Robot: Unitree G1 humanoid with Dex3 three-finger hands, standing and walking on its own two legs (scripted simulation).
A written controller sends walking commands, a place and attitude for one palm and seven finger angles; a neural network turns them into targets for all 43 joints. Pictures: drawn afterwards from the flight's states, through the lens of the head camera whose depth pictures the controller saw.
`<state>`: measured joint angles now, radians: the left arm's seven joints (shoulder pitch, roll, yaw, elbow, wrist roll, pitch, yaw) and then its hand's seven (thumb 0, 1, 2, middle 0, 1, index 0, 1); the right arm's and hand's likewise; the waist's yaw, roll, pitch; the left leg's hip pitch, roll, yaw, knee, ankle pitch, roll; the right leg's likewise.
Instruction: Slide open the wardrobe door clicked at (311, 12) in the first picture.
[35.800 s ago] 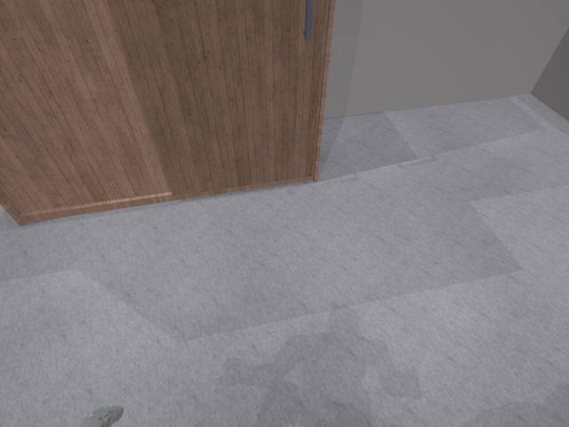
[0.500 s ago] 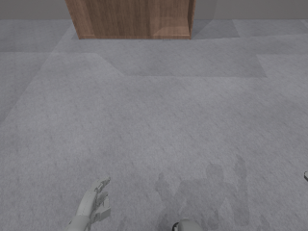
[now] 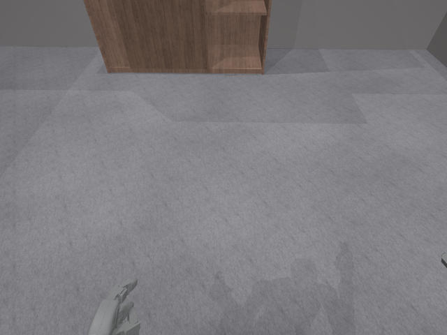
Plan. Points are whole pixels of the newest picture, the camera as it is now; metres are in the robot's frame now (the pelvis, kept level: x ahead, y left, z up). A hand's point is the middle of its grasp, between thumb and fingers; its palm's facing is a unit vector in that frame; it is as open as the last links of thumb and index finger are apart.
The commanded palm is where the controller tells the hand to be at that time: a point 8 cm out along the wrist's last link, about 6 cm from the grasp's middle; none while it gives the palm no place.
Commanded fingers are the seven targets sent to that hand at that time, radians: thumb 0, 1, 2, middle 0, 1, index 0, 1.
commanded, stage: stop stepping back and stand still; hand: right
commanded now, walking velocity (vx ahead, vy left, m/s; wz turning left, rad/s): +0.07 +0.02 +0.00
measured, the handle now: out of the picture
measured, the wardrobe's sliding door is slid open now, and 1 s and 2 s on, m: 0.49 0.49 0.49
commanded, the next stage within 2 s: let the arm hang, fingers relaxed in 0.12 s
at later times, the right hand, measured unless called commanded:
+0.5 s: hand out of the picture +0.08 -0.17 -0.15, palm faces -0.05 +0.99 -0.16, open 7.4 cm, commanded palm none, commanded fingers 0.00 -0.90 -0.90 0.20 0.30 0.20 0.30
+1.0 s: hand out of the picture -0.05 -0.17 -0.16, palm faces +0.01 +0.99 -0.17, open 7.4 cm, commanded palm none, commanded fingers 0.00 -0.90 -0.90 0.20 0.30 0.20 0.30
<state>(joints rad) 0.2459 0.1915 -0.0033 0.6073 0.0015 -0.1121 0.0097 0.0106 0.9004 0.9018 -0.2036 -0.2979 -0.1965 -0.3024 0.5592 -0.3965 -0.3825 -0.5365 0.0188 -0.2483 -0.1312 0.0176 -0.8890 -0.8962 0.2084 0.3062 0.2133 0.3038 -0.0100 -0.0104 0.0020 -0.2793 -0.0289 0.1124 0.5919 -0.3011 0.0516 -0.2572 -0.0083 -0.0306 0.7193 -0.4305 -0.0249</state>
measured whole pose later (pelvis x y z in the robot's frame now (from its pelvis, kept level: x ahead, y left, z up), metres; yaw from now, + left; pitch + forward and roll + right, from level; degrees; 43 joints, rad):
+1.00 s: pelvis -0.03 -0.01 +0.02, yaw +1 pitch -2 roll +0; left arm 0.34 0.11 -0.03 1.11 0.03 0.01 0.02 0.00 0.90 0.90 -0.20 -0.30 -0.20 -0.30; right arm 0.32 -0.15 0.01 1.13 -0.01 0.00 -0.01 0.01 -0.91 -0.90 0.20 0.30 0.20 0.30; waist 0.00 0.00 0.03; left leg -0.21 -0.02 0.03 0.43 -0.18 0.03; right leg -0.20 0.01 -0.08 0.43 -0.19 -0.04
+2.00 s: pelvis -0.01 -0.02 +0.02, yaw +1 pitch -2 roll +0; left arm 0.31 0.12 -0.02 1.13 0.02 -0.02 0.03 0.00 0.90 0.90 -0.20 -0.30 -0.20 -0.30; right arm 0.29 -0.13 0.01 1.15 -0.02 -0.02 -0.02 0.01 -0.91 -0.90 0.20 0.30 0.20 0.30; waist 0.00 0.02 0.03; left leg -0.18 0.01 0.02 0.40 -0.19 0.00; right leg -0.16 0.03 -0.09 0.38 -0.20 -0.06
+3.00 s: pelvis +0.00 -0.01 +0.02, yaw +1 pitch -2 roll +0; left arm 0.28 0.15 -0.02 1.15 0.02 -0.03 0.03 0.00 0.90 0.90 -0.20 -0.30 -0.20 -0.30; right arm 0.27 -0.17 0.00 1.16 -0.01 -0.03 -0.01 0.01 -0.91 -0.90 0.20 0.30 0.20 0.30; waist 0.00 0.02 0.04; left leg -0.14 -0.01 0.03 0.37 -0.19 0.02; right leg -0.13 0.02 -0.07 0.36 -0.20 -0.04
